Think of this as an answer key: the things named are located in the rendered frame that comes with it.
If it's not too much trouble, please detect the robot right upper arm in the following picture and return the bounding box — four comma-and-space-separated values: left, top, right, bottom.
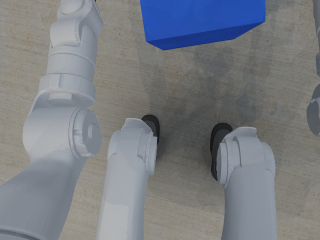
306, 83, 320, 138

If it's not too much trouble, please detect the carton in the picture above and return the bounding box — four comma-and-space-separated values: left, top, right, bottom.
140, 0, 266, 51

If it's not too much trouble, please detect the robot left forearm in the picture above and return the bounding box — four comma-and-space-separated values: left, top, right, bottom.
22, 0, 104, 148

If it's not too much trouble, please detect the robot left upper arm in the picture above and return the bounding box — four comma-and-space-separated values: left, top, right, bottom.
0, 106, 103, 240

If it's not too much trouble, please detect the robot left shin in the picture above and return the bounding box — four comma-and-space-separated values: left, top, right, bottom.
107, 118, 152, 162

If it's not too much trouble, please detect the robot right thigh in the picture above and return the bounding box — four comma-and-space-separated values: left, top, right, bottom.
216, 136, 277, 240

